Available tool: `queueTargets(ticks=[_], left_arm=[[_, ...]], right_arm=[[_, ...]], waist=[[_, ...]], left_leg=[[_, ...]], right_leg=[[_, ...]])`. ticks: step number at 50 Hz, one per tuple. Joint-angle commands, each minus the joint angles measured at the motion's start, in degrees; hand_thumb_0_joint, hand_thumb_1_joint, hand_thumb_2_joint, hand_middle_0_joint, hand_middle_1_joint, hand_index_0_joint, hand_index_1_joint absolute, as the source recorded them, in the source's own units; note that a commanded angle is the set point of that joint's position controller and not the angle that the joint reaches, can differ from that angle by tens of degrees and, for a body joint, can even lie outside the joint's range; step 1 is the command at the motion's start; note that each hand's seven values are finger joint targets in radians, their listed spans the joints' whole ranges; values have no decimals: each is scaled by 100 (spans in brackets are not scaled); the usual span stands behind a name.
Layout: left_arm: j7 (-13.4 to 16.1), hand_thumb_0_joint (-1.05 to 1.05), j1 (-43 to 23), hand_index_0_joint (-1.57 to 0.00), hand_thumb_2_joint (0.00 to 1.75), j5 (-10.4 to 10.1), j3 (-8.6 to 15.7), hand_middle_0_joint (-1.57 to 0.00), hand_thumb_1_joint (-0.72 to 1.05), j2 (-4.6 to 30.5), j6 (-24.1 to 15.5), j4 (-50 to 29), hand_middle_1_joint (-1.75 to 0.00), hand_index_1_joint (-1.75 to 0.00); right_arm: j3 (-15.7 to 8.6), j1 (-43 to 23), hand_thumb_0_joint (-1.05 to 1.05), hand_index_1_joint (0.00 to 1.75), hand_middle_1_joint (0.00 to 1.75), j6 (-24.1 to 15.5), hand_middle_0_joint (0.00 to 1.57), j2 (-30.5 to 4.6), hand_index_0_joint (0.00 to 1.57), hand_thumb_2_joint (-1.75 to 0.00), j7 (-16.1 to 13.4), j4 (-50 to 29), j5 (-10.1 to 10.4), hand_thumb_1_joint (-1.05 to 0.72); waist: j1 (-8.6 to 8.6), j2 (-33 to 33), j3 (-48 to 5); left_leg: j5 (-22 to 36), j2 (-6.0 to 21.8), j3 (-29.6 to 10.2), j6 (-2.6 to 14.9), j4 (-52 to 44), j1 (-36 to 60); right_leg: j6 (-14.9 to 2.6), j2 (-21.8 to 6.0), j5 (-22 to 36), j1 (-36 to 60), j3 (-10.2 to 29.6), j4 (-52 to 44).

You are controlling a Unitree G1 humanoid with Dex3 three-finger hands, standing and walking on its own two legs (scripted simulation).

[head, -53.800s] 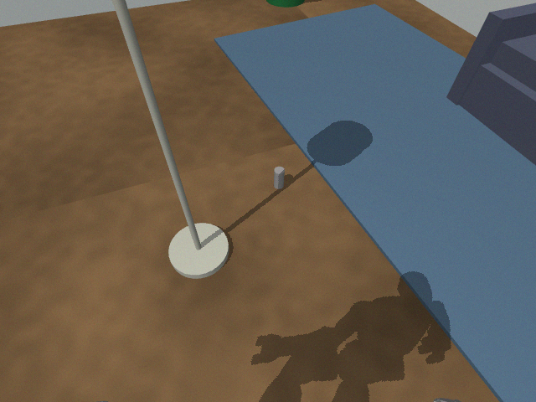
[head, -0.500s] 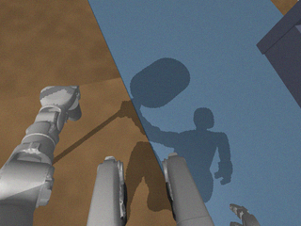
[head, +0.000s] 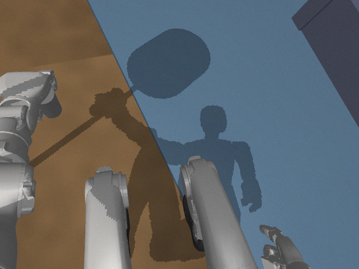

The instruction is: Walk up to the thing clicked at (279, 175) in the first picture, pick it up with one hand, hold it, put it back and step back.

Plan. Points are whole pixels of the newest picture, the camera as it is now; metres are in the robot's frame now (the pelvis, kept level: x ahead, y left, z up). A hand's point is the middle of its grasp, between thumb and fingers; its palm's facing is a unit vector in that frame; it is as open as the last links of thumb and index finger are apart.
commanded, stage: crouch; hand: left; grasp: from above
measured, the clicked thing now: (46, 102) +0.50 +0.28 -0.17
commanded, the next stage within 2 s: lower in 0.80 s
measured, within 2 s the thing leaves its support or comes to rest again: neither
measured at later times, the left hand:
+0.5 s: hand (43, 108) +0.49 +0.29 -0.19, palm faces -0.42 -0.08 -0.90, open 8.6 cm
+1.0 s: hand (45, 110) +0.50 +0.29 -0.22, palm faces -0.42 -0.09 -0.91, open 8.6 cm
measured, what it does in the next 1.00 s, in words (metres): lowers itself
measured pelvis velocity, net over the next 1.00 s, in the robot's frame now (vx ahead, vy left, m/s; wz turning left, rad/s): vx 0.01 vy -0.01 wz -0.07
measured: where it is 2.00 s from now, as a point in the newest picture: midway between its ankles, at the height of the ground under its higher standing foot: (160, 238)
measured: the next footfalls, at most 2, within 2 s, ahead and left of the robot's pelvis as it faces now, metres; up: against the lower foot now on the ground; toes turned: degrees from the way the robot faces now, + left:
none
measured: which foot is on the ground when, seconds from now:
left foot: down 0.00-1.00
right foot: down 0.00-1.00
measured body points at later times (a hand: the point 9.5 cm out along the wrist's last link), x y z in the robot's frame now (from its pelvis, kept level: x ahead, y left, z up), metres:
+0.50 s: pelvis +0.01 +0.00 -0.05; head +0.22 +0.10 +0.34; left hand +0.50 +0.29 -0.13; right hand +0.07 -0.27 -0.13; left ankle +0.11 +0.09 -0.39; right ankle +0.13 -0.17 -0.37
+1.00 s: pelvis +0.01 -0.01 -0.07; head +0.23 +0.10 +0.31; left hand +0.51 +0.30 -0.17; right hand +0.07 -0.28 -0.15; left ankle +0.11 +0.09 -0.39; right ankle +0.13 -0.17 -0.37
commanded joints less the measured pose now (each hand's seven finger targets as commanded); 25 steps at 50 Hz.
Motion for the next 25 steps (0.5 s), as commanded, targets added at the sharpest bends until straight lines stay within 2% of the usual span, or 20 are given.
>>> queueTargets(ticks=[1, 2, 5, 6, 8, 12, 13, 15, 16, 18, 19, 21, 22, 23, 24, 25], left_arm=[[233, 0, -2576, -104, 117, 9, 216, -94, 85, 1301, -19, -1265, -142, -132], [217, 0, -2381, -106, 118, 30, 208, -96, 87, 1171, -1, -1048, -142, -132], [207, 0, -2521, -106, 121, 19, 210, -97, 88, 1205, -62, -1191, -143, -133], [200, 0, -2501, -106, 122, 11, 218, -96, 87, 1156, -65, -1092, -144, -134], [214, 0, -2568, -106, 124, 30, 268, -97, 87, 1306, -102, -1140, -145, -136], [247, 0, -2546, -107, 125, 78, 310, -98, 89, 1413, -153, -977, -147, -137], [255, 0, -2508, -107, 125, 59, 287, -98, 89, 1322, -170, -923, -146, -137], [264, 0, -2746, -108, 128, 117, 325, -99, 90, 1466, -235, -1114, -148, -139], [261, 0, -2504, -107, 129, 127, 336, -98, 88, 1409, -229, -820, -148, -139], [286, 0, -2647, -106, 130, 149, 351, -97, 87, 1489, -284, -931, -150, -141], [280, 0, -2539, -107, 130, 155, 389, -98, 89, 1415, -278, -733, -151, -141], [288, 0, -2699, -107, 133, 178, 401, -99, 88, 1552, -322, -871, -150, -142], [279, 0, -2442, -107, 131, 226, 406, -98, 89, 1471, -298, -548, -150, -141], [275, 0, -2558, -107, 130, 204, 402, -99, 90, 1495, -325, -711, -150, -141], [292, 0, -2851, -108, 132, 211, 478, -99, 91, 1694, -362, -965, -151, -142], [311, 0, -2822, -107, 131, 226, 510, -99, 89, 1781, -360, -919, -151, -142]], right_arm=[[-484, 824, 0, 30, 30, -54, 20, -1385, 20, -90, -44, -291, 20, -91], [-487, 828, 0, 30, 30, -42, 20, -1417, 20, -90, -21, -292, 5, -91], [-489, 918, 0, 30, 30, -14, 20, -1415, 20, -90, 24, -330, -2, -91], [-481, 996, 0, 30, 30, -13, 20, -1420, 20, -90, 44, -311, -14, -91], [-463, 1016, 0, 30, 30, -5, 20, -1403, 20, -90, 69, -296, -26, -91], [-416, 1079, 0, 30, 30, -5, 20, -1401, 20, -90, 103, -312, -58, -91], [-389, 1075, 0, 30, 30, -13, 20, -1401, 20, -90, 115, -315, -66, -91], [-379, 1053, 0, 30, 30, -8, 20, -1413, 20, -90, 130, -315, -84, -91], [-374, 1132, 0, 30, 30, -5, 20, -1408, 20, -90, 133, -304, -77, -91], [-350, 1126, 0, 30, 30, -4, 20, -1405, 20, -90, 154, -306, -94, -91], [-349, 1143, 0, 30, 30, -14, 20, -1429, 20, -90, 165, -323, -110, -91], [-321, 1159, 0, 30, 30, -11, 20, -1416, 20, -90, 184, -327, -118, -91], [-320, 1167, 0, 30, 30, -3, 20, -1455, 20, -90, 194, -308, -130, -91], [-294, 1177, 0, 30, 30, -7, 20, -1442, 20, -90, 212, -335, -138, -91], [-313, 1143, 0, 30, 30, -8, 20, -1466, 20, -90, 211, -340, -141, -91], [-306, 1128, 0, 30, 30, -4, 20, -1458, 20, -90, 207, -352, -136, -91]], waist=[[-78, 1872, -3730], [-93, 1903, -3583], [-171, 1929, -3616], [-251, 1837, -3592], [-227, 1886, -3653], [-236, 1827, -3513], [-248, 1857, -3417], [-234, 2092, -3561], [-250, 1857, -3511], [-264, 1909, -3517], [-257, 1921, -3392], [-289, 1962, -3469], [-281, 1899, -3275], [-315, 1959, -3307], [-254, 2162, -3488], [-209, 2238, -3493]], left_leg=[[-629, 167, -570, -563, -1792, 4263], [-530, 176, -668, -608, -1774, 4243], [-407, 201, -655, -604, -1617, 4273], [-287, 215, -659, -604, -1557, 4243], [-201, 213, -576, -584, -1425, 4099], [-392, 214, -503, -542, -1309, 3849], [-380, 204, -525, -554, -1274, 3781], [-311, 226, -563, -591, -1242, 3858], [-204, 223, -560, -568, -1151, 3870], [-226, 216, -518, -554, -1085, 3705], [-220, 227, -606, -599, -1127, 3749], [-126, 237, -569, -569, -1011, 3733], [-127, 246, -642, -608, -1051, 3710], [-107, 242, -615, -591, -1021, 3697], [-134, 259, -612, -610, -995, 3733], [-170, 247, -566, -605, -988, 3712]], right_leg=[[42, -70, 490, 89, -583, -756], [55, -103, 541, -47, -579, -621], [63, -86, 610, -163, -599, -539], [80, -82, 670, -189, -611, -517], [71, -59, 741, -175, -608, -458], [70, -32, 620, -198, -651, -437], [66, -43, 626, -258, -648, -374], [55, -43, 665, -351, -659, -230], [73, -33, 731, -343, -675, -247], [64, -20, 748, -334, -678, -191], [72, -55, 701, -465, -673, -101], [69, -15, 786, -425, -701, -81], [78, -48, 724, -572, -705, -7], [68, -17, 739, -538, -728, 11], [59, -25, 759, -592, -716, 78], [56, -24, 745, -535, -701, 48]])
